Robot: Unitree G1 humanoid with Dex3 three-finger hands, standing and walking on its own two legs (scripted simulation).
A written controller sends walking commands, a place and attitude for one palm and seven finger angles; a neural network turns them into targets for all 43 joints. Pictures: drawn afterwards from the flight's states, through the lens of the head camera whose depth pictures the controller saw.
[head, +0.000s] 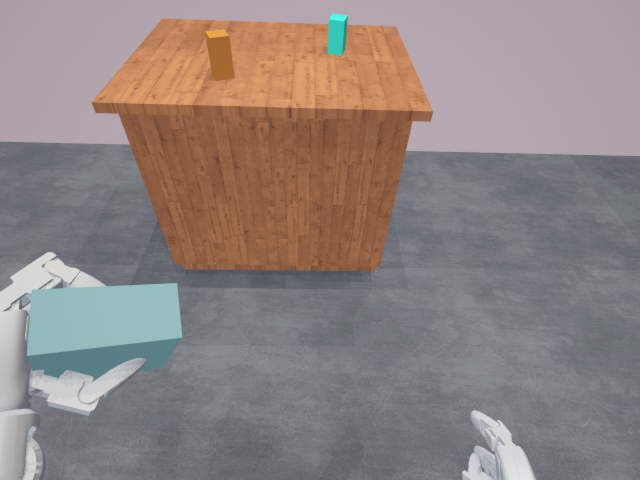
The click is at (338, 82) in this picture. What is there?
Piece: table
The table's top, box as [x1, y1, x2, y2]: [91, 18, 432, 121]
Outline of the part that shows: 91,102 96,112 424,121 430,121 432,114 431,107 395,26 347,25 346,45 344,52 341,56 326,53 328,24 162,18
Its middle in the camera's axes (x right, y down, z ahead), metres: -0.15 -0.56 +1.22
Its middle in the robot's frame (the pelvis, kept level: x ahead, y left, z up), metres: +1.28 +0.22 -0.01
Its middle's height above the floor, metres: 0.76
